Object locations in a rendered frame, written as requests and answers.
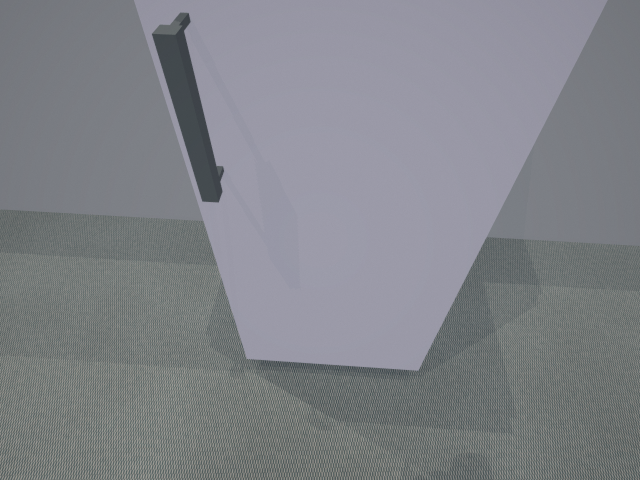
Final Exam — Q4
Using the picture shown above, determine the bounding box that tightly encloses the fridge door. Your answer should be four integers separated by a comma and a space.
134, 0, 608, 371

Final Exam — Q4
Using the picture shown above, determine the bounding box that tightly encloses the handle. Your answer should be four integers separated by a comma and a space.
152, 13, 224, 203

